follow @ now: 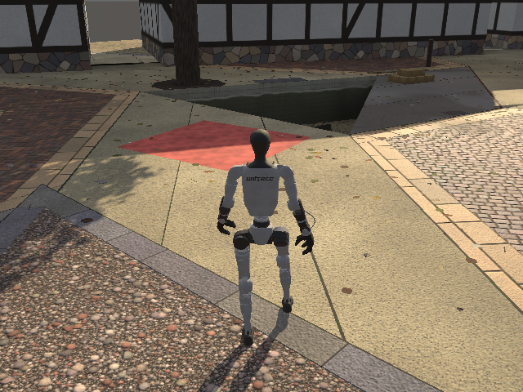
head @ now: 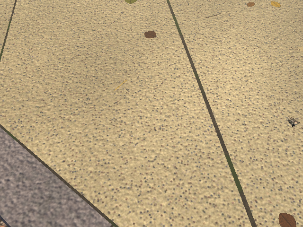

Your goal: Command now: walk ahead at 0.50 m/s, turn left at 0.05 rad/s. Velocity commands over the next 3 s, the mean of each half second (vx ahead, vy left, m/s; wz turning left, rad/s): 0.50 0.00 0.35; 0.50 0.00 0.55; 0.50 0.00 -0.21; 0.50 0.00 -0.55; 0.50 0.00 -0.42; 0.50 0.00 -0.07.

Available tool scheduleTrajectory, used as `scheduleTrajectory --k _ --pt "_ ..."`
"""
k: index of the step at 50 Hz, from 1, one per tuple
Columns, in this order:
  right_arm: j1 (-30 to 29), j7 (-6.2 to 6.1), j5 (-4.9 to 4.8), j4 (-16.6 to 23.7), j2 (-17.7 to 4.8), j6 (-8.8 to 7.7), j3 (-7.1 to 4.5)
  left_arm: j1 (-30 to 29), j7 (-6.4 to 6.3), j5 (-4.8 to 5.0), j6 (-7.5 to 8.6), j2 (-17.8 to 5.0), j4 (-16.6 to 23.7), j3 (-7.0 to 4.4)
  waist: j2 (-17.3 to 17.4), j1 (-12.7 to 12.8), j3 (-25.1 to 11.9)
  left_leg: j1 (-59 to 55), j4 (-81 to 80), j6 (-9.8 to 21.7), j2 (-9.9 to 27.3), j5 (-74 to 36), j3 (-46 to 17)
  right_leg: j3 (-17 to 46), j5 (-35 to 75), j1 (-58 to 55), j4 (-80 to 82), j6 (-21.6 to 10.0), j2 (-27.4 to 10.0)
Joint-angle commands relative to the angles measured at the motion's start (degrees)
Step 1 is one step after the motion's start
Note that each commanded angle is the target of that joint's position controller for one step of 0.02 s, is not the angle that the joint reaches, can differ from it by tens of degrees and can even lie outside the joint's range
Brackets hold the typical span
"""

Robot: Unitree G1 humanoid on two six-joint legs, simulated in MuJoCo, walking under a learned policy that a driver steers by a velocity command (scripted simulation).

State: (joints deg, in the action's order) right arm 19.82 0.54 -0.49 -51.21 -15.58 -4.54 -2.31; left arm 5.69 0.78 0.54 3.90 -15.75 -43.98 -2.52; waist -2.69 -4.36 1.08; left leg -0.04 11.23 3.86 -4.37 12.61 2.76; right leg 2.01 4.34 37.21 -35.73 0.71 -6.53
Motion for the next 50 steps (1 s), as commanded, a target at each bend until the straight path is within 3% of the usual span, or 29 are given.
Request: scheduleTrajectory --k 1,3,5,6,7,8,9,10,11,12,13,14,16,18,24,29,31,32,33,34,35,36,37,38,39,40,42,46,50 --pt "3.3 -0.48 -0.43 0.7 -9.9 0.31 -2.28 -8.8 0.98 0.29 1.39 -3.0 6.1 -0.31 5.0 -1.3 3.9 -0.3 -2.2 7.8 16.9 -16.1 -7.9 -1.2 0.4 0.8 4.7 -0.7 1.7" --pt "4.1 -0.82 -0.68 -0.1 -10.3 1.1 -2.53 -10.0 1.59 0.26 1.87 -3.8 7.1 -0.52 5.5 -0.4 3.9 -3.9 0.9 7.3 18.6 -19.3 -10.0 -0.4 -3.6 0.9 7.1 -1.7 2.5" --pt "3.0 -1.19 -0.81 -0.1 -11.4 1.6 -2.98 -6.8 1.73 0.18 2.28 -5.5 6.5 -1.16 6.9 2.1 2.0 -5.0 4.8 6.4 19.0 -25.8 -11.4 -1.0 -7.5 -5.1 8.7 -2.8 4.0" --pt "1.4 -1.26 -0.83 0.3 -11.8 1.8 -3.07 -1.8 1.49 0.08 2.49 -6.9 5.1 -1.95 7.3 5.3 -1.0 -3.6 10.1 5.5 17.6 -33.5 -10.6 -2.4 -7.7 -13.3 10.2 -3.9 5.6" --pt "0.8 -1.25 -0.45 0.7 -10.4 1.82 -2.52 7.1 0.92 -0.23 2.59 -9.8 2.6 -3.36 6.5 9.4 -7.4 1.4 20.1 3.8 14.3 -34.8 -8.7 -2.2 -5.4 -27.8 9.6 -5.8 4.8" --pt "0.7 -1.21 0.92 2.6 -6.9 1.58 -1.18 17.6 0.18 -1.12 2.36 -13.9 1.1 -4.49 0.4 13.0 -17.1 13.7 37.8 1.6 9.8 -18.4 -6.2 9.1 -4.3 -46.2 6.7 -9.4 -6.2" --pt "9.0 -0.82 -0.19 2.8 -0.4 0.52 0.48 18.8 0.39 -1.07 1.77 -15.9 -0.1 -4.88 -15.2 8.6 -24.4 34.5 55.2 -1.5 1.2 19.8 -5.8 33.5 -16.3 -62.8 12.7 -17.1 -18.3" --pt "5.2 -0.78 -1.58 1.9 -7.6 -0.03 -1.16 17.7 0.27 -0.68 1.65 -9.6 0.8 -3.33 -8.1 11.1 -20.2 39.6 61.0 -1.4 4.2 20.8 -11.5 34.2 -23.7 -58.7 16.6 -15.0 -16.6" --pt "0.3 -0.78 -2.51 3.6 -10.0 -0.26 -2.13 13.7 -0.03 -0.51 1.7 -7.5 1.0 -2.62 -5.7 10.5 -11.6 42.4 61.6 -1.1 6.6 15.5 -10.4 25.3 -22.5 -51.2 18.3 -12.6 -15.0" --pt "-1.9 -1.08 -2.23 3.9 -9.1 -0.18 -2.13 10.1 -0.05 -0.63 1.82 -6.5 1.1 -2.29 -2.2 8.8 -7.3 40.6 60.0 -1.5 9.0 10.7 -9.1 19.4 -17.9 -43.7 20.3 -11.6 -12.9" --pt "-2.9 -1.24 -1.45 3.9 -8.2 0.29 -2.46 7.5 0.08 -0.79 2.0 -4.7 0.9 -1.89 -1.1 7.4 -3.5 38.9 57.4 -1.8 10.4 7.5 -9.1 14.2 -14.6 -37.8 22.6 -10.7 -10.7" --pt "-1.0 -1.13 -1.5 3.8 -6.8 0.97 -2.49 6.0 0.05 -1.32 2.36 -4.8 0.6 -1.92 -3.8 5.4 -2.9 35.3 56.5 -2.2 11.9 5.2 -9.3 10.9 -12.5 -33.6 24.5 -10.8 -10.1" --pt "-0.6 -0.99 -1.64 4.1 -4.5 2.38 -2.36 4.4 0.14 -1.16 2.98 -4.3 -0.2 -2.1 -3.2 4.0 -0.9 34.0 54.8 -2.9 12.8 3.9 -8.7 5.4 -8.6 -29.5 27.3 -11.4 -9.3" --pt "-2.8 -1.09 -1.32 5.5 -4.0 3.31 -2.42 4.0 -0.17 -1.24 3.28 -5.5 -1.1 -2.58 -1.6 3.6 0.8 36.6 51.9 -3.5 13.2 0.7 -8.8 1.2 -5.2 -28.6 28.8 -11.7 -9.3" --pt "-12.4 0.93 -0.73 9.2 -2.5 2.67 -1.64 6.4 -1.38 -0.96 2.28 -8.7 -2.9 -3.67 0.5 6.5 3.0 36.4 33.0 -3.3 12.2 -13.9 -4.3 -9.6 -1.6 -31.5 29.8 -10.4 -7.9" --pt "-18.3 2.33 -0.73 13.1 -3.7 2.95 -1.87 9.6 -1.61 0.68 0.33 -10.9 -4.7 -4.66 0.3 7.4 4.5 37.6 26.1 -0.6 10.4 -8.9 -1.2 -12.7 4.8 -41.3 25.3 -8.6 -10.8" --pt "-15.7 2.5 -0.64 13.5 -5.5 3.32 -2.87 8.4 -1.77 1.27 -0.49 -12.5 -4.4 -5.16 -1.4 4.8 1.6 31.6 25.8 1.6 7.0 -3.0 2.0 -14.2 21.8 -43.3 17.8 -7.3 -10.9" --pt "-10.5 2.41 -0.79 12.5 -7.2 3.54 -3.93 7.6 -1.79 1.6 -0.99 -13.0 -4.2 -5.29 -1.6 1.5 -1.6 24.6 25.2 3.1 4.4 -1.3 3.7 -15.3 29.2 -42.6 9.7 -6.4 -10.1" --pt "-1.3 1.89 -1.04 10.0 -10.0 3.72 -5.76 6.7 -1.81 1.75 -1.34 -12.2 -3.8 -4.91 -0.2 -3.5 -6.2 11.6 21.8 5.2 1.4 -4.0 4.3 -16.9 29.2 -38.0 -2.6 -4.5 -7.6" --pt "7.4 0.62 -1.33 7.9 -15.7 4.33 -7.9 8.1 -1.9 -0.05 -1.02 -9.2 -2.8 -3.7 7.6 -6.0 -11.2 -5.0 19.8 8.7 7.9 -3.8 -8.3 -17.3 9.4 -23.6 -21.3 -1.4 -4.6" --pt "3.9 0.63 -1.48 9.0 -21.0 3.45 -8.13 13.0 -1.22 -1.78 0.62 -1.0 0.5 -1.15 20.4 2.1 -16.4 -20.5 11.6 19.8 20.7 9.3 -42.0 -8.8 -38.9 0.7 -39.2 1.7 7.7" --pt "4.5 1.25 -1.0 10.8 -15.4 2.32 -6.48 6.2 -0.53 0.72 2.77 -6.5 1.0 -1.85 11.5 -2.4 -19.5 -21.3 3.7 19.5 23.2 15.6 -49.8 2.5 -38.9 6.8 -43.7 0.3 7.1" --pt "2.2 1.46 -0.52 10.5 -12.3 1.3 -5.54 1.7 -0.21 2.61 3.94 -8.8 2.4 -2.5 8.8 -2.4 -11.3 -15.9 3.0 16.7 22.1 11.3 -42.1 2.2 -33.0 11.0 -42.1 -1.4 4.6" --pt "-1.1 1.41 -0.62 10.9 -10.8 0.8 -5.01 1.7 -0.63 1.67 4.54 -8.1 1.9 -2.33 4.6 0.1 -7.5 -8.2 3.8 14.6 19.7 5.0 -35.4 2.5 -27.9 8.3 -37.4 -2.1 1.9" --pt "-4.9 1.27 -0.54 11.6 -8.3 0.81 -4.26 1.7 -1.16 -0.19 4.39 -8.2 0.9 -2.71 2.7 2.2 -4.4 -1.0 3.4 12.4 16.8 -2.0 -28.8 2.4 -24.4 3.9 -32.2 -2.1 0.2" --pt "-6.7 0.89 0.3 12.6 -7.9 0.7 -3.92 3.4 -1.08 -0.48 3.82 -8.5 0.8 -3.0 5.8 4.3 -4.4 3.5 2.6 12.8 16.1 -7.2 -26.8 3.2 -22.1 0.0 -30.1 -1.6 -0.7" --pt "-6.8 0.34 0.03 12.9 -8.1 0.46 -3.93 4.1 -0.97 -1.04 2.62 -8.0 0.8 -3.12 5.3 5.1 -3.8 7.3 1.2 13.0 14.7 -14.0 -23.3 2.4 -20.2 -2.6 -25.5 0.2 -0.6" --pt "-2.7 -1.2 -0.43 11.6 -10.2 0.47 -4.47 -3.3 -1.08 -1.42 1.74 -5.3 3.3 -2.34 4.8 3.1 -0.9 10.2 0.6 11.2 11.7 -17.0 -18.5 1.3 -8.3 -0.8 -10.9 2.9 1.9" --pt "-0.1 -1.57 -0.3 9.9 -8.7 0.53 -3.82 -8.3 0.37 -0.57 2.48 -3.4 4.1 -1.22 7.5 0.1 0.2 11.2 -0.3 8.2 10.3 -10.5 -14.7 -0.5 5.9 -6.3 2.6 2.3 3.6"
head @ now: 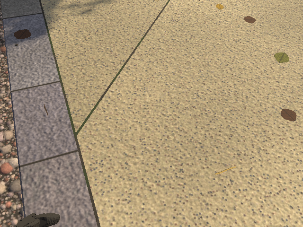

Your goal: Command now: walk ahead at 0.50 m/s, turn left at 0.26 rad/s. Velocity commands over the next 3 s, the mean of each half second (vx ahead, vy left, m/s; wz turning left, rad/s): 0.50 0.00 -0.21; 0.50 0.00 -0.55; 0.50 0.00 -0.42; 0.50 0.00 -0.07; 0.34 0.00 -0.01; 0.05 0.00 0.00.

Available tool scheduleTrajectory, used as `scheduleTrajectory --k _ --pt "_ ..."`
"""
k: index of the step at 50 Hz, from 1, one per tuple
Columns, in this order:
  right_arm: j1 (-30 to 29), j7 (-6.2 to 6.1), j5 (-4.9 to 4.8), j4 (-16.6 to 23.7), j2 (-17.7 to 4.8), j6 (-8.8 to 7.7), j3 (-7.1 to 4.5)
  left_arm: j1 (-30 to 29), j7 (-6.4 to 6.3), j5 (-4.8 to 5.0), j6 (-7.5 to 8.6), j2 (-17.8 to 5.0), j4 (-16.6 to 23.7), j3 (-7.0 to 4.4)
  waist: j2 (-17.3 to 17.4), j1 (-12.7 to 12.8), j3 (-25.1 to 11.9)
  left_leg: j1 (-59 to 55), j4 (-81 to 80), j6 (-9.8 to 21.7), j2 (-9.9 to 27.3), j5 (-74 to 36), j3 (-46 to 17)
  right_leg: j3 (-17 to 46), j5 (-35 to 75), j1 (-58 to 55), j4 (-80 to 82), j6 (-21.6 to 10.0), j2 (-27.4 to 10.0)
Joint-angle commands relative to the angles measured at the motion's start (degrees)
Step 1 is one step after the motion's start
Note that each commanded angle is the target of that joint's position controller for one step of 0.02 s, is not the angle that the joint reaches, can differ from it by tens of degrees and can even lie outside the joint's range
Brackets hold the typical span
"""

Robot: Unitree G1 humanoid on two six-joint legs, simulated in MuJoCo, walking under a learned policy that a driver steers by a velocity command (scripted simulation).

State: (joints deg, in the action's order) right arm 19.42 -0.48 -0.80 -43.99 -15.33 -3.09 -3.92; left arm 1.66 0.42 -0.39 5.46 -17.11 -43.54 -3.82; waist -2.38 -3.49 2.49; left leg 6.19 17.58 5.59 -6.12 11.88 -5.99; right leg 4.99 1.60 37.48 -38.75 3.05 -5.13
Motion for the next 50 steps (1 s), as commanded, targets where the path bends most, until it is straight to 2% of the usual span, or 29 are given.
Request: scheduleTrajectory --k 1,5,7,9,10,11,12,13,14,15,16,17,20,23,26,28,31,33,34,35,36,37,38,39,40,41,42,46,50 --pt "1.3 -0.48 0.06 1.9 -9.0 -1.04 -2.13 -5.6 1.05 0.6 1.12 -2.2 4.0 0.17 7.3 -1.5 -0.5 3.9 -6.7 6.3 12.9 -9.1 -6.1 -3.6 10.1 -6.5 6.8 -0.6 2.1" --pt "4.7 -0.53 0.43 -0.6 -9.4 -0.57 -2.1 -8.8 2.22 1.02 1.67 -3.6 5.7 0.27 6.9 -2.8 1.5 -8.3 -3.1 6.1 17.8 -16.3 -7.0 -4.1 3.1 0.7 10.1 -4.3 2.2" --pt "4.4 -0.78 0.52 -1.2 -10.0 -0.1 -2.25 -7.2 2.84 1.21 1.78 -4.2 5.7 0.16 7.3 -1.5 0.9 -12.4 -0.1 5.0 18.9 -26.0 -5.8 -5.1 -2.5 -0.1 10.9 -6.4 3.1" --pt "2.2 -1.03 0.83 -0.8 -11.1 0.35 -2.34 1.0 2.78 1.14 1.62 -6.6 3.7 -1.05 8.6 3.1 -5.1 -13.2 9.2 3.4 17.3 -48.4 -2.4 -8.2 -5.9 -11.8 10.7 -9.1 7.2" --pt "0.6 -1.17 1.0 -0.2 -10.9 0.61 -1.97 9.3 2.55 0.93 1.42 -8.6 1.5 -2.04 7.3 7.6 -10.5 -9.6 19.4 1.7 14.9 -52.2 0.3 -7.4 -2.6 -23.8 11.2 -11.2 7.2" --pt "0.9 -1.41 2.18 1.2 -9.0 0.47 -1.06 18.3 2.26 0.53 1.06 -11.6 0.3 -2.62 0.8 10.2 -17.8 2.2 35.9 -0.1 11.8 -35.1 2.2 6.5 -0.3 -40.4 10.1 -15.2 -2.2" --pt "8.2 -0.49 1.9 1.6 -3.5 -0.65 0.4 20.5 2.7 0.97 0.82 -14.2 -0.7 -3.37 -15.1 5.7 -21.9 26.2 55.0 -5.0 0.7 13.8 3.2 35.0 -10.8 -58.6 15.8 -25.2 -13.7" --pt "4.2 0.03 1.03 1.9 -7.9 -2.04 0.15 20.1 2.67 2.56 0.6 -8.9 -0.7 -2.15 -8.7 8.5 -19.7 33.9 59.8 -4.5 3.0 18.5 -2.8 39.5 -21.4 -59.6 20.6 -23.6 -13.1" --pt "-2.5 0.61 -0.62 3.8 -9.8 -3.21 -0.4 16.7 2.14 2.1 0.24 -7.3 0.3 -1.7 -4.8 9.0 -11.3 37.6 58.9 -4.1 5.7 13.6 -2.5 31.7 -20.3 -52.8 22.0 -21.2 -11.5" --pt "-6.2 0.61 -0.33 4.7 -9.2 -4.09 -0.11 14.3 1.84 1.24 -0.02 -7.2 1.2 -1.6 1.3 8.0 -7.3 36.2 55.6 -3.9 7.6 10.1 -1.4 26.5 -14.7 -45.3 23.0 -20.0 -9.3" --pt "-8.1 0.47 1.05 5.2 -8.9 -4.42 -0.42 12.8 1.72 0.94 -0.15 -6.3 1.7 -1.21 4.6 6.5 -4.0 34.8 51.1 -4.3 8.9 7.8 -0.5 22.6 -8.1 -39.4 24.2 -19.3 -7.2" --pt "-6.9 0.45 1.57 5.7 -8.5 -4.35 -0.54 12.2 1.39 0.36 -0.08 -6.4 2.0 -1.06 1.9 4.5 -4.6 31.6 48.6 -5.0 9.8 6.6 -0.7 21.1 -2.8 -36.0 24.8 -20.0 -6.4" --pt "-6.0 0.19 1.8 6.1 -6.6 -3.19 -0.25 12.4 0.65 1.21 -0.42 -6.6 2.5 -1.22 -0.1 2.9 -4.0 29.3 39.7 -7.5 10.6 7.0 1.0 16.2 2.8 -30.3 26.5 -20.2 -4.3" --pt "-12.5 -0.03 1.87 8.1 -4.7 -2.73 0.57 14.3 -0.45 1.66 -0.93 -9.1 2.2 -2.08 -0.3 4.7 -2.3 27.3 27.2 -9.4 9.3 -3.5 2.6 12.0 2.9 -25.0 27.3 -18.2 -1.5" --pt "-18.2 0.46 1.29 9.4 -3.9 -3.28 0.89 17.3 -1.11 1.99 -1.91 -9.1 1.5 -2.24 -1.6 7.1 -2.5 21.0 16.6 -9.8 6.3 -15.4 3.1 10.4 0.2 -22.1 26.0 -15.4 0.9" --pt "-20.8 0.85 0.69 10.2 -4.5 -3.59 0.68 19.5 -1.29 2.24 -2.48 -8.7 1.0 -2.23 -2.1 7.9 -2.5 19.4 13.3 -9.5 5.3 -16.6 2.3 12.7 -2.8 -23.6 24.2 -14.6 0.1" --pt "-20.7 1.23 0.26 10.5 -6.8 -4.24 -0.26 19.9 -1.6 2.17 -3.07 -8.5 1.1 -2.36 -3.4 6.7 -2.6 17.7 9.4 -7.9 5.4 -11.8 0.3 18.1 -5.5 -28.8 19.5 -13.3 -2.0" --pt "-14.7 0.97 0.3 9.0 -8.6 -4.72 -1.31 18.3 -1.55 1.89 -3.3 -7.7 1.9 -2.24 -4.3 2.9 -4.5 9.4 6.3 -5.3 5.9 -9.6 1.3 18.8 -2.6 -28.6 13.9 -11.6 -0.9" --pt "-8.3 0.57 1.13 8.1 -10.6 -4.96 -2.13 17.8 -1.25 1.42 -3.12 -5.3 2.7 -1.37 -2.7 -0.3 -10.0 -1.9 7.0 -2.5 10.3 -8.3 -1.6 16.1 -2.8 -25.4 4.3 -9.9 1.9" --pt "0.4 0.07 1.42 7.3 -13.9 -4.64 -2.92 19.6 -1.24 0.01 -2.93 -1.6 3.8 -0.09 6.1 -2.5 -18.5 -16.6 8.0 0.8 20.8 -5.5 -12.9 9.6 -18.7 -17.3 -12.2 -7.6 7.0" --pt "2.7 0.64 1.42 5.0 -16.7 -3.71 -3.6 26.7 -1.13 2.42 -2.4 -0.7 5.8 0.5 25.6 1.6 -21.9 -27.4 2.0 9.7 31.5 9.7 -39.7 4.4 -37.1 1.9 -27.9 -5.5 10.6" --pt "-0.5 0.88 0.74 6.6 -10.6 -3.54 -2.35 25.3 -1.35 3.03 -2.51 -6.9 3.7 -0.66 15.2 0.3 -15.2 -22.0 -0.5 8.0 29.7 18.8 -38.4 6.1 -33.5 6.8 -33.7 -4.6 5.9" --pt "-2.5 0.69 0.75 6.8 -7.6 -3.25 -1.51 19.2 -1.23 2.55 -2.87 -8.9 4.4 -1.35 9.6 -0.9 -8.8 -15.6 -0.7 5.4 26.7 15.4 -27.8 4.5 -28.1 7.4 -34.6 -4.2 4.2" --pt "-4.9 0.81 1.22 6.8 -7.0 -3.08 -1.08 16.8 -1.21 2.02 -3.15 -7.9 4.9 -1.37 5.6 0.2 -5.2 -9.1 -1.9 4.4 24.2 7.1 -20.8 3.3 -24.3 5.4 -33.3 -3.6 2.4" --pt "-6.5 0.8 1.38 6.1 -6.0 -3.01 -0.79 15.2 -1.06 1.46 -3.22 -7.4 5.6 -1.59 6.1 1.2 -3.0 -5.2 -3.1 4.3 22.3 1.6 -16.1 3.2 -21.8 4.6 -30.5 -3.3 0.9" --pt "-7.0 0.71 1.75 5.8 -5.7 -3.09 -0.61 15.5 -0.65 1.7 -3.46 -6.3 5.9 -1.55 7.5 2.2 -2.0 -1.9 -4.7 3.9 20.8 -1.1 -12.0 2.6 -20.3 2.3 -29.3 -3.3 -0.4" --pt "-7.1 0.74 1.62 5.3 -5.7 -3.31 -0.75 15.6 -0.38 2.06 -3.73 -5.1 6.2 -1.35 8.9 2.5 -1.8 -0.3 -6.0 4.3 20.3 -3.2 -9.4 1.7 -19.7 1.4 -28.2 -3.0 -0.9" --pt "-6.4 0.64 1.14 3.3 -8.0 -3.76 -1.68 11.8 0.01 1.66 -4.22 -3.1 8.5 -0.79 6.5 2.4 -1.0 -0.8 -8.8 6.0 21.1 -11.6 -1.6 1.0 -13.8 4.7 -21.2 -1.7 -2.0" --pt "-6.0 0.4 0.98 1.9 -9.7 -3.12 -2.02 6.7 1.25 1.7 -3.52 -2.2 9.7 -0.2 5.5 0.8 -0.4 -2.1 -9.0 4.4 19.4 -16.4 7.1 -1.7 -2.1 2.3 -8.7 -2.3 -1.3"
Over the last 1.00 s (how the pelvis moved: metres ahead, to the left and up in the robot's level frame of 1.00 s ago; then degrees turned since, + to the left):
0.52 0.11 0.00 30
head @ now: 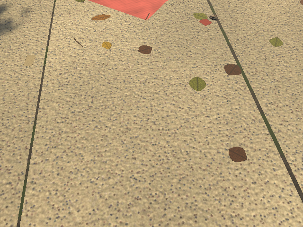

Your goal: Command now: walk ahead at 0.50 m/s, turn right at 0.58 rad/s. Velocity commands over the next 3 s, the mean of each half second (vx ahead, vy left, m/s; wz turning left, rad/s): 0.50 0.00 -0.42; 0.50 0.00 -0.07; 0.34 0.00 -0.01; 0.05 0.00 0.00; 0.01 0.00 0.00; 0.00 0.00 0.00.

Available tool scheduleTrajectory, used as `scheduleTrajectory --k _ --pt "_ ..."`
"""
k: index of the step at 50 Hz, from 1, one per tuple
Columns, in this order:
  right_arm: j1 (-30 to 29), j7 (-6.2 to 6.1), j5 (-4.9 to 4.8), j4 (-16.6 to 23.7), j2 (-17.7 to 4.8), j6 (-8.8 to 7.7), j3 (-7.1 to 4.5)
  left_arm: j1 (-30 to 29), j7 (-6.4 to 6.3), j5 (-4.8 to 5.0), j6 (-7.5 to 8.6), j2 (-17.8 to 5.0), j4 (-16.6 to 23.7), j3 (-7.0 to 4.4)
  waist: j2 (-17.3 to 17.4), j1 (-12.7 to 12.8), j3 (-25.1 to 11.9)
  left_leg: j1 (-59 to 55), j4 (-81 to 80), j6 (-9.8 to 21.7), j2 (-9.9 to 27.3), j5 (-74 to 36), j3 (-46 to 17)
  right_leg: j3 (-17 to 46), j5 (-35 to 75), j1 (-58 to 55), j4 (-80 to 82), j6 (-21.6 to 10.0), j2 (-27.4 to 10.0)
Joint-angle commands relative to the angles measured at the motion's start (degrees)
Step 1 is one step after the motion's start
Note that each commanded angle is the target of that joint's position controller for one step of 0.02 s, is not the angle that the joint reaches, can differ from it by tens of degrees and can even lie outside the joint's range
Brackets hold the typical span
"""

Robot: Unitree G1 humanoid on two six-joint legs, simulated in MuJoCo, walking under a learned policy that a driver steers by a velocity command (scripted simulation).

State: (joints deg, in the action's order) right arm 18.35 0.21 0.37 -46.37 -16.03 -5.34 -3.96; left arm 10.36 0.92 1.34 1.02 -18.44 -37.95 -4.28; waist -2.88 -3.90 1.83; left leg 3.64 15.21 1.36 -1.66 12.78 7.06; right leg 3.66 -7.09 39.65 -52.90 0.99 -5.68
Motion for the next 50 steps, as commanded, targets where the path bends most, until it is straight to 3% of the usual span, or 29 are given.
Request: scheduleTrajectory --k 1,5,7,8,9,10,11,12,13,14,15,16,17,20,23,26,29,32,35,36,37,38,39,40,41,42,43,45,50 --pt "-4.1 -0.39 -0.34 3.7 -9.4 -0.67 -2.06 -4.1 1.07 -0.07 1.1 -0.5 4.7 0.47 5.8 0.4 0.8 0.0 -6.6 8.2 15.0 -17.7 -4.6 -1.4 8.3 -0.6 8.3 -0.6 -0.4" --pt "-1.1 -0.49 -1.38 1.7 -11.3 0.49 -2.59 -9.8 2.28 0.1 1.13 -0.7 7.5 0.56 5.9 -0.9 2.6 -5.7 -4.6 6.7 16.9 -21.5 -1.2 -4.4 5.9 -1.1 15.0 -2.8 1.0" --pt "-1.2 -0.7 -1.86 1.5 -12.7 1.23 -3.01 -9.4 2.65 -0.08 0.94 -2.1 8.4 -0.08 7.2 0.7 1.4 -8.3 0.4 5.5 17.5 -35.3 0.9 -6.9 0.3 -4.8 16.7 -4.9 3.4" --pt "-1.3 -0.97 -2.09 1.5 -13.7 1.6 -3.32 -7.2 2.62 -0.3 0.68 -3.3 8.2 -0.75 8.4 2.4 -0.7 -9.0 5.2 4.9 17.4 -45.6 2.1 -8.7 -2.8 -9.0 16.8 -6.2 5.6" --pt "-1.7 -1.22 -2.25 1.6 -14.2 2.06 -3.46 -1.4 2.43 -0.33 0.44 -5.3 7.0 -1.92 8.5 6.1 -4.1 -8.1 13.8 4.0 16.6 -52.7 3.4 -10.0 -3.6 -16.9 18.3 -7.8 8.0" --pt "-1.4 -1.45 -2.24 1.7 -13.0 2.14 -2.84 8.2 1.66 -0.2 0.17 -8.0 4.5 -3.66 6.7 11.2 -9.1 -1.1 26.0 2.2 14.7 -49.8 4.7 -8.9 0.5 -32.2 22.0 -10.2 9.6" --pt "1.1 -1.23 0.28 2.7 -8.0 1.66 -0.92 15.6 0.28 0.06 -0.41 -12.6 2.9 -4.84 -3.9 12.1 -14.8 15.6 44.6 0.0 11.3 -16.7 4.7 7.8 3.8 -50.7 21.4 -14.1 -2.0" --pt "4.4 -0.27 0.32 5.3 -4.0 0.0 0.94 12.4 0.47 0.3 0.43 -15.6 4.6 -4.52 -13.6 6.9 -23.5 35.5 62.5 -2.4 0.1 21.2 -4.3 41.0 -9.1 -64.2 31.2 -25.5 -14.9" --pt "-1.3 0.58 -1.96 4.8 -10.2 -1.49 -0.56 13.4 0.9 -0.19 1.01 -9.9 4.4 -3.01 -3.9 11.2 -22.5 40.7 64.8 -1.5 3.4 18.0 -12.2 38.6 -12.9 -62.1 35.3 -22.5 -14.4" --pt "-5.7 0.86 -3.38 6.4 -10.4 -2.12 -0.53 11.5 0.95 -0.62 1.62 -8.3 3.7 -2.37 -2.9 10.6 -14.0 42.7 62.7 -0.5 5.4 13.8 -11.0 30.0 -9.8 -54.6 35.6 -20.1 -12.4" --pt "-6.6 0.42 -2.52 6.2 -9.2 -2.2 -0.24 7.9 0.99 -0.68 2.05 -7.1 3.5 -1.84 2.2 7.9 -8.7 40.4 57.6 -0.5 8.1 9.3 -10.6 23.3 -3.5 -45.6 36.0 -18.1 -9.9" --pt "-6.4 0.07 -1.21 5.6 -9.4 -1.81 -0.52 4.6 0.88 -1.03 2.32 -5.0 3.8 -1.15 1.7 5.9 -6.3 36.9 53.3 -1.0 9.7 6.9 -10.7 18.4 3.1 -39.2 36.9 -17.1 -7.9" --pt "-4.7 0.16 -0.97 5.0 -9.2 -1.13 -0.59 3.1 0.76 -1.65 2.59 -4.4 4.1 -0.79 0.1 4.1 -5.4 33.1 51.9 -1.3 10.5 5.1 -11.0 16.0 6.9 -34.5 38.4 -16.8 -6.8" --pt "-3.4 -0.05 -0.33 4.1 -6.9 0.51 -0.25 3.1 0.44 -1.37 3.66 -5.0 2.6 -0.93 0.6 2.7 -4.0 31.3 46.5 -3.4 10.5 1.2 -9.9 10.6 13.4 -29.5 42.0 -17.6 -5.7" --pt "-8.7 -0.08 -0.02 5.6 -5.4 0.72 0.28 4.9 -0.33 -1.25 3.76 -5.7 0.7 -1.02 0.7 4.2 -1.5 34.2 36.5 -4.6 10.2 -9.0 -9.7 5.8 14.6 -29.7 43.4 -16.0 -3.8" --pt "-14.2 0.63 -0.48 6.7 -4.0 0.11 0.89 7.1 -0.75 -0.94 3.49 -6.2 -1.1 -1.05 0.1 6.6 -0.1 31.9 24.8 -4.1 8.2 -19.0 -8.5 2.7 10.7 -30.0 43.8 -13.7 -2.2" --pt "-19.0 1.49 -1.08 8.1 -3.9 -0.32 1.13 10.4 -0.78 -0.51 3.25 -7.0 -3.4 -1.28 -0.2 8.6 1.8 31.6 18.7 -3.1 6.7 -21.2 -8.2 3.7 6.8 -33.2 43.4 -13.5 -4.3" --pt "-20.8 2.43 -1.04 9.4 -4.9 -0.69 0.91 12.1 -1.04 -0.27 2.52 -7.5 -5.2 -1.61 -0.8 8.4 2.4 33.6 14.8 -0.9 5.9 -15.9 -8.8 5.3 10.1 -40.2 40.1 -12.6 -7.3" --pt "-15.4 2.61 -0.85 8.4 -6.9 -0.93 0.04 11.0 -1.47 -0.27 1.74 -8.5 -5.9 -1.96 -2.5 4.8 -0.9 25.2 12.9 1.9 3.2 -9.3 -6.5 5.0 25.3 -43.4 33.1 -10.6 -7.5" --pt "-8.3 2.21 -0.71 6.3 -8.8 -0.95 -1.09 10.3 -1.57 -0.5 1.42 -8.0 -5.9 -1.63 -1.8 1.0 -5.6 15.0 11.9 3.6 1.5 -10.3 -4.8 2.8 33.0 -42.0 24.5 -9.2 -4.7" --pt "1.2 1.74 -0.15 4.4 -12.0 -0.88 -2.09 10.6 -1.78 -1.31 1.33 -5.8 -5.0 -0.56 1.1 -2.8 -13.9 -1.7 15.0 6.7 7.6 -13.7 -10.7 0.5 25.4 -33.5 10.3 -7.2 -1.7" --pt "6.8 1.62 0.26 3.2 -17.3 -0.51 -3.5 18.9 -1.28 -1.17 2.45 0.0 -4.1 1.2 15.0 -0.6 -23.0 -24.9 12.6 16.6 21.9 -3.3 -36.9 -2.4 -2.3 -9.7 -12.9 -2.2 7.9" --pt "8.8 1.89 -0.84 2.5 -12.6 -0.36 -2.28 16.7 -1.06 -0.62 3.47 -2.1 -4.9 1.02 16.9 -2.7 -25.1 -27.4 3.5 17.4 23.7 7.1 -50.5 4.7 -26.1 -1.0 -19.9 -2.3 9.9" --pt "4.6 1.67 -1.18 3.0 -9.9 -0.29 -1.3 10.7 -0.72 0.83 4.0 -6.5 -3.3 -0.18 12.3 -2.6 -15.3 -20.3 2.0 14.1 22.0 12.3 -42.7 4.8 -23.0 4.1 -22.9 -3.0 6.1" --pt "0.0 1.46 -0.83 3.8 -8.7 -0.03 -0.83 6.5 -0.78 0.85 4.22 -6.6 -2.1 -0.06 8.0 -1.3 -9.2 -11.5 0.8 12.3 20.0 9.6 -35.8 2.3 -17.8 3.9 -20.5 -3.4 2.9" --pt "-3.0 1.5 -0.33 4.1 -7.4 0.09 -0.34 4.4 -0.88 -0.08 4.19 -6.1 -1.7 -0.13 6.0 0.3 -4.6 -3.5 -1.0 12.0 17.9 4.3 -30.8 1.3 -14.1 2.3 -16.7 -3.2 1.0" --pt "-4.7 1.54 0.25 4.3 -6.1 -0.19 0.15 5.4 -0.98 -0.55 3.76 -5.5 -2.1 -0.4 7.2 2.4 -3.2 1.5 -2.7 11.3 16.0 -0.3 -27.2 1.6 -11.3 -1.4 -13.6 -3.1 -0.8" --pt "-5.7 1.63 0.07 4.0 -5.9 -0.68 0.19 8.4 -1.05 -0.61 2.75 -3.3 -3.4 -0.1 8.5 4.3 -3.2 5.9 -5.3 11.9 14.3 -5.9 -22.6 0.8 -9.3 -5.5 -10.9 -2.1 -1.4" --pt "-3.3 0.69 -0.44 1.7 -8.4 -0.69 -0.5 1.2 -1.21 -1.27 2.59 -1.5 -1.5 0.52 6.4 3.1 -0.5 5.8 -8.2 11.8 13.0 -14.4 -14.9 -0.5 3.5 -1.5 3.4 0.2 -2.2"
Over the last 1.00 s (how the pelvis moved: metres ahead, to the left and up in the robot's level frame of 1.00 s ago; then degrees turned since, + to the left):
0.58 -0.08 0.00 -28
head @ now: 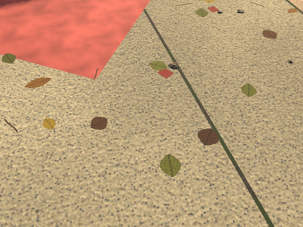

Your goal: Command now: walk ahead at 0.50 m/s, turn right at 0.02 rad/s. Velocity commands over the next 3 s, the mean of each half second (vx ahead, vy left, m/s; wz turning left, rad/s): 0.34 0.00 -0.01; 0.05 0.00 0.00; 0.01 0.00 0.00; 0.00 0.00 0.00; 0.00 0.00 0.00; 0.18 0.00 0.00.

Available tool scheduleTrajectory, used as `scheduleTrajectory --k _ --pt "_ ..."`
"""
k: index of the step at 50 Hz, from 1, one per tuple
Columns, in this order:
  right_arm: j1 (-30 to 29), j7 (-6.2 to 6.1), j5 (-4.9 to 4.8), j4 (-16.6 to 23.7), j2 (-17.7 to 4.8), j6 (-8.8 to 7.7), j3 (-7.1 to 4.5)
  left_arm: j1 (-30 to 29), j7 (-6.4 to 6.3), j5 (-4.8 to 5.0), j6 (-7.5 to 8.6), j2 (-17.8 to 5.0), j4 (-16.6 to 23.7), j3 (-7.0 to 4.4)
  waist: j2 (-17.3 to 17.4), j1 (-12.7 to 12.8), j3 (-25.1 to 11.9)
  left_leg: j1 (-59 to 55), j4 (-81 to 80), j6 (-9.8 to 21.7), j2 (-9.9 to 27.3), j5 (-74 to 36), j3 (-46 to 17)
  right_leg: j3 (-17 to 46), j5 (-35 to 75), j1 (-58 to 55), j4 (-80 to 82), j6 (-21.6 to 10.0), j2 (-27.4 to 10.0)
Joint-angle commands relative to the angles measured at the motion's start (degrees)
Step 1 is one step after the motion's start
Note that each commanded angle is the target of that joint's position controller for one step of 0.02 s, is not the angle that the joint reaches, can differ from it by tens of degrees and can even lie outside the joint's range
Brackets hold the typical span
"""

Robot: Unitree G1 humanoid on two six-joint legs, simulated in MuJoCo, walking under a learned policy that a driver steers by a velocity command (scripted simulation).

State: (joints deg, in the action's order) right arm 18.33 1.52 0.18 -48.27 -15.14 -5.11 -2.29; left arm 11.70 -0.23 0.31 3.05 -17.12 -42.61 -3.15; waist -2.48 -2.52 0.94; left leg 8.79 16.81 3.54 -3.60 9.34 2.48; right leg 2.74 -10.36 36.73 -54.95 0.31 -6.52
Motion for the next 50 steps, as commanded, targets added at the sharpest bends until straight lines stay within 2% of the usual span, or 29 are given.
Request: scheduleTrajectory --k 1,4,6,8,10,11,12,13,14,15,16,17,18,19,20,22,24,27,29,30,31,32,33,34,35,36,38,41,50 --pt "-2.7 -0.8 -0.4 3.3 -9.5 -0.74 -2.18 -2.0 0.16 -0.19 0.81 -2.3 3.5 -0.45 5.9 1.1 0.7 0.4 -9.9 9.0 14.1 -11.6 -8.7 -0.1 9.9 0.8 9.4 0.9 -0.9" --pt "0.4 -1.14 -0.95 1.7 -10.5 -0.24 -2.35 -8.0 0.91 0.17 1.5 -1.2 4.8 0.07 5.6 -1.4 1.8 -1.1 -9.8 8.0 13.6 -10.5 -6.5 -1.9 16.1 -1.8 18.6 0.8 1.0" --pt "2.6 -1.22 -1.18 0.5 -10.9 0.32 -2.47 -11.0 1.49 0.49 1.79 -1.4 5.8 0.12 5.6 -2.5 2.6 -4.3 -8.8 7.9 15.1 -10.2 -7.0 -1.9 16.2 -1.4 21.8 0.4 1.7" --pt "3.6 -1.4 -1.36 -0.5 -11.2 1.06 -2.67 -12.9 2.12 0.64 2.07 -2.0 6.8 0.01 6.0 -2.4 3.2 -8.5 -6.8 7.5 17.0 -11.8 -7.8 -1.5 13.4 -0.2 24.2 -0.7 2.2" --pt "2.7 -1.85 -1.18 -1.0 -11.4 1.93 -2.86 -11.5 2.58 -0.01 2.45 -3.0 6.7 -0.4 6.7 -0.7 2.2 -11.5 -1.8 5.7 17.3 -22.3 -7.6 -1.8 10.1 -3.2 26.8 -2.3 3.5" --pt "1.7 -2.08 -1.11 -0.9 -11.9 2.27 -2.99 -8.2 2.6 -0.44 2.65 -4.1 5.8 -0.93 7.5 1.3 -0.3 -12.3 2.7 4.6 16.5 -30.9 -7.1 -2.8 9.7 -8.3 27.8 -3.2 5.1" --pt "0.4 -2.29 -1.14 -0.5 -11.5 2.56 -2.76 -1.2 2.39 -1.0 2.91 -5.8 3.5 -1.89 6.9 5.1 -4.8 -11.2 10.7 2.7 13.8 -37.9 -5.3 -4.5 14.1 -18.1 30.1 -4.7 6.9" --pt "1.1 -2.43 -0.32 0.4 -9.4 2.41 -1.88 5.5 1.93 -1.74 3.0 -9.1 1.8 -2.82 4.1 7.3 -11.8 -4.7 21.7 0.0 10.3 -30.4 -3.3 -1.0 30.4 -32.4 27.7 -7.0 2.0" --pt "8.2 -1.87 1.19 0.8 -4.0 1.52 0.02 10.0 1.38 -2.7 2.37 -13.5 1.4 -3.45 -8.9 5.5 -21.1 16.3 43.3 -4.2 2.9 2.2 -1.5 17.4 48.6 -56.2 22.7 -16.3 -13.7" --pt "11.4 -1.43 0.1 -1.5 -4.8 0.98 0.11 12.3 1.51 -1.4 1.51 -10.4 0.6 -2.78 -12.3 6.6 -29.0 22.8 54.4 -5.5 -0.9 30.5 -8.5 29.2 47.3 -60.3 26.6 -21.4 -18.6" --pt "7.0 -1.25 -1.59 -1.1 -10.1 0.99 -1.43 9.4 1.58 -0.64 0.9 -8.3 1.0 -2.08 -5.8 7.4 -22.9 25.4 57.8 -5.1 2.3 29.0 -10.9 22.7 41.0 -53.1 28.7 -18.7 -15.6" --pt "1.8 -1.5 -2.05 0.5 -9.6 1.36 -1.38 4.3 1.42 -0.42 0.73 -6.8 1.4 -1.51 -3.5 6.0 -15.1 27.7 55.6 -5.1 4.9 25.5 -8.2 16.6 37.6 -45.1 30.5 -16.4 -12.9" --pt "-0.4 -1.98 -1.25 0.6 -8.8 2.15 -1.39 0.4 1.49 -0.49 0.74 -4.8 1.4 -0.77 -0.4 4.3 -9.8 26.7 51.7 -5.6 7.0 22.1 -6.7 12.6 35.2 -36.6 33.2 -15.2 -10.4" --pt "-0.4 -2.47 -0.53 0.6 -8.2 3.2 -1.57 -2.3 1.53 -0.88 0.94 -3.5 1.3 -0.38 -1.1 2.2 -7.7 21.8 47.4 -5.9 8.9 18.9 -6.9 9.8 33.8 -29.4 35.3 -14.0 -8.7" --pt "1.4 -2.78 -0.39 -0.1 -6.7 4.2 -1.37 -4.2 1.65 -1.56 1.06 -3.2 0.9 -0.29 -2.8 0.4 -7.3 16.2 44.6 -6.5 9.1 16.3 -6.3 7.4 33.3 -23.9 37.2 -13.8 -7.3" --pt "3.1 -3.42 -0.14 -0.7 -4.7 5.17 -0.95 -6.9 1.63 -2.18 1.44 -3.4 0.0 -0.36 -4.3 -1.3 -7.3 10.2 36.8 -7.3 8.5 13.8 -5.1 3.3 34.9 -18.6 38.7 -14.1 -5.7" --pt "1.2 -3.73 0.27 -0.5 -4.2 5.48 -0.64 -7.1 1.21 -1.97 1.33 -4.1 -1.3 -0.52 -4.7 -0.7 -8.4 7.3 29.2 -7.2 8.4 8.7 -4.8 1.7 32.7 -18.6 38.9 -13.8 -5.2" --pt "-2.0 -3.73 0.22 -0.3 -5.5 6.21 -1.08 -6.1 0.7 -1.55 0.37 -4.9 -3.5 -0.51 -3.8 0.7 -7.9 4.4 22.7 -6.5 8.1 3.0 -4.5 2.9 15.9 -18.4 40.4 -13.1 -5.5" --pt "-3.2 -3.61 0.48 -0.4 -5.3 6.32 -1.22 -6.8 0.58 -1.07 -0.32 -4.2 -4.4 -0.06 -2.9 0.3 -5.4 1.2 16.0 -5.2 7.4 -0.2 -3.7 3.5 0.7 -16.3 40.3 -11.2 -4.2" --pt "-3.8 -3.59 0.97 -0.4 -5.3 6.24 -1.25 -6.5 0.57 -0.84 -0.53 -3.2 -5.0 0.39 -2.2 0.1 -4.0 -0.7 11.9 -4.5 7.1 -1.8 -3.5 3.5 -5.7 -15.3 39.8 -9.3 -2.7" --pt "-4.5 -3.69 1.52 0.1 -6.1 6.09 -1.32 -4.7 0.61 -0.99 -0.6 -1.7 -6.1 0.98 -0.5 0.4 -2.6 -2.1 7.9 -3.6 9.0 -5.7 -5.8 3.3 -10.0 -14.6 38.6 -6.7 -0.9" --pt "-5.4 -3.95 1.4 0.8 -8.9 5.88 -1.69 -2.4 0.61 -1.68 -0.6 -1.2 -6.7 1.13 3.8 2.4 -1.5 -2.3 6.4 -2.1 12.5 -10.8 -9.1 1.5 -12.4 -14.2 35.3 -4.2 2.3" --pt "-7.8 -3.98 0.54 0.0 -11.0 5.89 -2.29 1.6 0.44 -1.53 -0.8 -0.6 -7.4 1.07 11.2 6.1 -1.1 2.3 6.5 -0.5 12.4 -1.6 -9.2 -1.9 -10.4 -16.8 35.1 -2.5 5.8" --pt "-8.5 -3.47 0.37 -0.3 -7.5 5.63 -1.83 -0.9 -0.04 -1.72 -1.28 -1.7 -7.8 1.04 10.4 4.0 -0.4 7.6 4.6 -1.1 10.5 6.8 -8.6 -3.2 -6.6 -22.2 33.5 -1.4 6.0" --pt "-8.5 -3.23 0.78 -0.7 -5.5 5.22 -1.22 -2.4 -0.41 -1.35 -1.77 -2.8 -7.8 0.7 8.9 3.5 0.1 9.0 3.9 -2.2 9.6 7.4 -7.9 -3.0 -4.6 -23.7 32.7 -1.6 5.6" --pt "-9.0 -3.07 0.95 -1.1 -5.4 4.77 -1.09 -2.6 -0.79 -1.09 -2.2 -2.4 -8.2 0.75 8.6 3.6 0.0 8.4 4.4 -3.2 8.9 3.6 -7.2 -2.6 -2.6 -24.4 32.4 -2.0 5.1" --pt "-8.4 -2.97 0.49 -2.2 -5.6 3.94 -1.09 -1.9 -1.02 -1.28 -2.55 -2.7 -9.2 0.64 7.7 3.3 -1.5 5.2 6.2 -3.5 8.5 -3.4 -6.4 -2.3 1.3 -24.9 32.3 -2.2 4.7" --pt "-7.7 -3.19 0.12 -3.7 -5.7 3.83 -1.06 -2.6 -0.97 -0.77 -2.43 -2.6 -10.5 0.56 5.5 2.6 -3.1 2.3 7.9 -3.1 8.1 -9.8 -5.7 -2.3 6.4 -26.0 31.6 -2.1 4.5" --pt "-9.0 -3.36 -0.04 -6.7 -5.4 4.53 -0.94 -2.7 -1.45 -0.45 -3.36 -2.9 -14.5 0.3 2.6 2.6 -2.9 0.7 8.1 -2.4 7.2 -12.9 -4.8 -2.6 10.2 -28.1 31.2 -1.5 4.2"
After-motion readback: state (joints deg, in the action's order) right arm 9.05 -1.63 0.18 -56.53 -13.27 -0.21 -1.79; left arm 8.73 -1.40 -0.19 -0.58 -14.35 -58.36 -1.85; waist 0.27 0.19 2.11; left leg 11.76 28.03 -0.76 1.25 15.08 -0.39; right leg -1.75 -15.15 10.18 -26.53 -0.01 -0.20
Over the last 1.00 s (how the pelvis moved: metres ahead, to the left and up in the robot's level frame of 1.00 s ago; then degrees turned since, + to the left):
0.57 -0.07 0.00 -13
